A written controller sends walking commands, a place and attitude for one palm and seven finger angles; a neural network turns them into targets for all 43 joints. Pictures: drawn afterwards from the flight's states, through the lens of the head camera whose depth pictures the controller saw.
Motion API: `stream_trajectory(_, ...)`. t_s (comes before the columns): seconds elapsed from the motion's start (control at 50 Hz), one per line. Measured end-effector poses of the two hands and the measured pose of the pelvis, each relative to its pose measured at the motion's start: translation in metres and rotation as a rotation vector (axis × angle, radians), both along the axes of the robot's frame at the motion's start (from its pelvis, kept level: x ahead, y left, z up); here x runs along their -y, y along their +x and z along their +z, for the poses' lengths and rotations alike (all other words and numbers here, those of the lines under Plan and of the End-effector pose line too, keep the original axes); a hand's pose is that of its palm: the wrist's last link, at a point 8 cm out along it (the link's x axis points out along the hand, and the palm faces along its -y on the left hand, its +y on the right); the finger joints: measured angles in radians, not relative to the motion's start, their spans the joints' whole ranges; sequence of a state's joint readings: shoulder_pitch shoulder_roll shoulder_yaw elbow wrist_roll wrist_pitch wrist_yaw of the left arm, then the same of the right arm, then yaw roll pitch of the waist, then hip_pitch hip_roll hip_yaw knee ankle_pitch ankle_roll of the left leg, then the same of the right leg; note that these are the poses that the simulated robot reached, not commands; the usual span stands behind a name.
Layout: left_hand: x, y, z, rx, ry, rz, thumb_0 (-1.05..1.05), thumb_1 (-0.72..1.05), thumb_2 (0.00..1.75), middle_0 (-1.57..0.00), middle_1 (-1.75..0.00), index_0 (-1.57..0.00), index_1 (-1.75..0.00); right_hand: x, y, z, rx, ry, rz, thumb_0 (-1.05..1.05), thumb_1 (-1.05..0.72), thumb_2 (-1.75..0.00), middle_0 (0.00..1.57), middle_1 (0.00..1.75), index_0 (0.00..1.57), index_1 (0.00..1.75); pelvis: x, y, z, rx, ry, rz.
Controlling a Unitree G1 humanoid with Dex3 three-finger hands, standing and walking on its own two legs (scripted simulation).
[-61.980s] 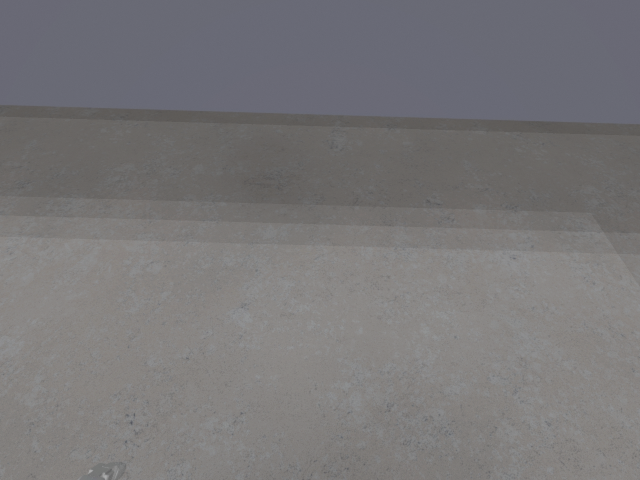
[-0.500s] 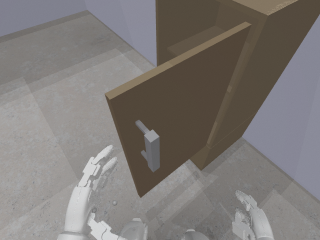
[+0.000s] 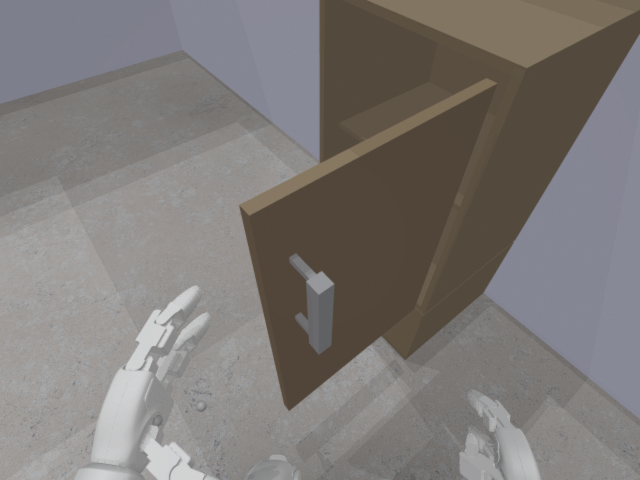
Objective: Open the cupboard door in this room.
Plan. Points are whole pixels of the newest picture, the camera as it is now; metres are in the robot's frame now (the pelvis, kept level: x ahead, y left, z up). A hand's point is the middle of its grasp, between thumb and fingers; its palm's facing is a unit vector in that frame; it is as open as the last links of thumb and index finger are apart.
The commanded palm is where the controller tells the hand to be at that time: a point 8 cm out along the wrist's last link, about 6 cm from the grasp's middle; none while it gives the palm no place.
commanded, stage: draw the hand back to the body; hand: left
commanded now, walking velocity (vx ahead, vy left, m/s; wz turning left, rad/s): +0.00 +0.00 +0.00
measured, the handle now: (309, 305) +0.33 +0.04 +0.05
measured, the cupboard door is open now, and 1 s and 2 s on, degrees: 91 91 91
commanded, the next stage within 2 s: step back with the hand held close in 1.30 s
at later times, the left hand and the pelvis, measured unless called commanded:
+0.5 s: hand (93, 370) +0.20 +0.21 +0.15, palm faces +0.23 -0.92 -0.32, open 14.1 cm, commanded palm +0.16 +0.26 +0.18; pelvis +0.02 +0.01 +0.05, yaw +0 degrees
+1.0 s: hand out of the picture +0.23 +0.27 +0.24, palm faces +0.45 -0.80 -0.40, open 8.3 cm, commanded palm +0.18 +0.30 +0.25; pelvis +0.04 +0.01 +0.08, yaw -1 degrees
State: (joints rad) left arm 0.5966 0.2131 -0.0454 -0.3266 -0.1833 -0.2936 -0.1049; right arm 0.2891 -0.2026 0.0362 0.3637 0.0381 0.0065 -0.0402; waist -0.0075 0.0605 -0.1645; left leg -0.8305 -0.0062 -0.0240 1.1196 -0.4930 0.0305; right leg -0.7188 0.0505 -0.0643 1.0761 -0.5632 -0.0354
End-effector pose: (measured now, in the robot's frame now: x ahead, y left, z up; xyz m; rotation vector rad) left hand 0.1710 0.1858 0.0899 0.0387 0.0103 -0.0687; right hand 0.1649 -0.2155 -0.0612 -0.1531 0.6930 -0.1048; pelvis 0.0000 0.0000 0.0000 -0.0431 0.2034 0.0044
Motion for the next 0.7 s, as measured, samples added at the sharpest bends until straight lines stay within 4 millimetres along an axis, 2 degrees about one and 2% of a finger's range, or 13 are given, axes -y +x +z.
stream_trajectory(0.24,-0.028,-0.001,0.035,0.023,0.022,-0.005,-0.02,-0.47,0.31,-0.16,-0.3,-0.15,-0.3,0.005,0.012,0.032,0.074,-0.035,-0.012,0.01,-0.9,-0.9,0.2,0.3,0.2,0.3,-0.007,0.01,0.018,0.049,-0.004,0.003)
stream_trajectory(0.3,-0.038,-0.003,0.046,-0.01,0.13,0.078,-0.02,-0.42,0.34,-0.16,-0.3,-0.15,-0.3,0.002,0.016,0.038,0.07,-0.048,-0.023,0.01,-0.9,-0.9,0.2,0.3,0.2,0.3,-0.008,0.013,0.026,0.066,0.001,-0.005)
stream_trajectory(0.46,-0.064,-0.009,0.069,-0.086,0.27,0.288,-0.01,-0.19,0.43,-0.17,-0.3,-0.16,-0.3,-0.013,0.026,0.052,0.051,-0.051,-0.004,0.01,-0.9,-0.9,0.2,0.3,0.2,0.3,-0.013,0.023,0.048,0.123,0.007,0.0)
stream_trajectory(0.7,-0.094,0.008,0.119,0.036,0.35,0.402,-0.01,0.21,0.61,-0.18,-0.3,-0.18,-0.3,-0.022,0.043,0.065,0.056,-0.04,0.05,0.01,-0.9,-0.9,0.2,0.3,0.2,0.3,-0.015,0.034,0.068,0.197,0.023,-0.005)
